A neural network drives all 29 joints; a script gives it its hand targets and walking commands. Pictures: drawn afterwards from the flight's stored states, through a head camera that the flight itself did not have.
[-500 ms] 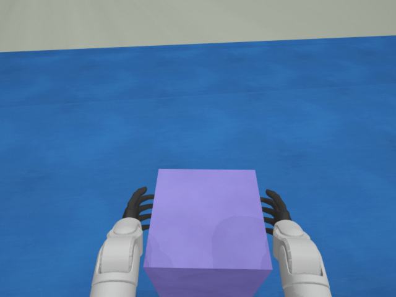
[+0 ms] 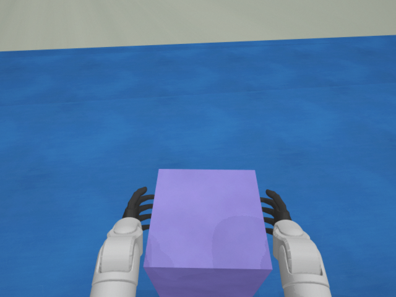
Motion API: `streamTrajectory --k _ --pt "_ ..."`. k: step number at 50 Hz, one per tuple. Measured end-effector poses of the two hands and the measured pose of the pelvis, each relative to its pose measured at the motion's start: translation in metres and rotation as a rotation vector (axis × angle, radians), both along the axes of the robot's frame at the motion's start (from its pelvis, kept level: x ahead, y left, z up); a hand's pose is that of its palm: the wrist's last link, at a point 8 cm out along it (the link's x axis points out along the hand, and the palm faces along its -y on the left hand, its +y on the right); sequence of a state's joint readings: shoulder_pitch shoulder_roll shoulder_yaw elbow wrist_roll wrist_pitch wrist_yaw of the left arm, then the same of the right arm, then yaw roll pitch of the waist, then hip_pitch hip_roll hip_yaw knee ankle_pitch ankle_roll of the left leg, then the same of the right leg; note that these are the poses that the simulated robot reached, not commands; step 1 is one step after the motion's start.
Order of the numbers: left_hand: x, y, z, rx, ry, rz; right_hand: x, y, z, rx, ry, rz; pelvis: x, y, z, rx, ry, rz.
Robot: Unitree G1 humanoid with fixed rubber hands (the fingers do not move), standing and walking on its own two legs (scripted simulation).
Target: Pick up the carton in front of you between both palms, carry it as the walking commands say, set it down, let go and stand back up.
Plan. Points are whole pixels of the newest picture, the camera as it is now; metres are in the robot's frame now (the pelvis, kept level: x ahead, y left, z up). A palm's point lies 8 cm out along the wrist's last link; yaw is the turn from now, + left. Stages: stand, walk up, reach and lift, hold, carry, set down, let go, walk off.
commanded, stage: hold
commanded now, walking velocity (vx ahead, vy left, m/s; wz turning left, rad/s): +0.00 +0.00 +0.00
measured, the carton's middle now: (205, 237) +0.30 +0.00 -0.05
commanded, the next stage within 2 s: set down in 0.14 s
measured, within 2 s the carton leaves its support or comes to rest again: neither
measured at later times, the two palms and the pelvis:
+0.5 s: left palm (135, 226) +0.29 +0.15 +0.01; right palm (275, 224) +0.30 -0.15 +0.01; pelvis -0.06 +0.01 -0.02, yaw -1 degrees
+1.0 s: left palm (155, 241) +0.36 +0.14 -0.20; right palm (255, 236) +0.38 -0.15 -0.21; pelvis -0.05 +0.00 -0.13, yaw +0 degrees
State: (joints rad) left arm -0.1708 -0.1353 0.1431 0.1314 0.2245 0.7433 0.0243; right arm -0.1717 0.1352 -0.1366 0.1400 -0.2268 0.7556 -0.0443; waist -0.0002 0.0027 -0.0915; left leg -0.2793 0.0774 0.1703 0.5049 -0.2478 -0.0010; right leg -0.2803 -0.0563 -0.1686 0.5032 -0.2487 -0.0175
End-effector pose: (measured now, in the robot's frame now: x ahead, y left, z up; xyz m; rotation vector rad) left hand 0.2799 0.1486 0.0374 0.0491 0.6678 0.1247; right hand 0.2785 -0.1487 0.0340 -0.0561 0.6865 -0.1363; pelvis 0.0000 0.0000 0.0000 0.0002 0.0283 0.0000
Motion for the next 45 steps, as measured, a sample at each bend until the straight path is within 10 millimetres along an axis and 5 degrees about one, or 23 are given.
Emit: streamTrajectory --k 13,25,30,35,41,45 --pt "-0.022 0.001 0.000 0.013 0.019 -0.016 -0.025 0.001 0.000 -0.008 0.019 -0.001 -0.021 0.004 0.006 -0.002 -0.151 -0.007" --pt "0.012 0.001 -0.029 -0.028 0.039 0.045 0.020 0.003 -0.027 0.030 0.038 -0.003 -0.060 0.009 -0.020 -0.002 -0.121 -0.011" --pt "0.026 0.001 -0.065 -0.014 0.065 0.058 0.038 0.003 -0.067 0.021 0.064 0.024 -0.066 0.009 -0.033 0.007 0.006 -0.015" --pt "0.038 0.001 -0.124 -0.001 0.067 0.064 0.053 0.003 -0.128 0.003 0.065 0.055 -0.070 0.007 -0.050 0.012 0.179 -0.012" --pt "0.052 -0.002 -0.196 -0.022 0.022 0.092 0.072 -0.001 -0.200 0.023 0.021 0.058 -0.069 0.003 -0.084 0.016 0.397 -0.008" --pt "0.065 -0.005 -0.222 -0.037 -0.002 0.103 0.086 -0.004 -0.227 0.043 -0.001 0.052 -0.062 0.001 -0.107 0.018 0.510 -0.007"
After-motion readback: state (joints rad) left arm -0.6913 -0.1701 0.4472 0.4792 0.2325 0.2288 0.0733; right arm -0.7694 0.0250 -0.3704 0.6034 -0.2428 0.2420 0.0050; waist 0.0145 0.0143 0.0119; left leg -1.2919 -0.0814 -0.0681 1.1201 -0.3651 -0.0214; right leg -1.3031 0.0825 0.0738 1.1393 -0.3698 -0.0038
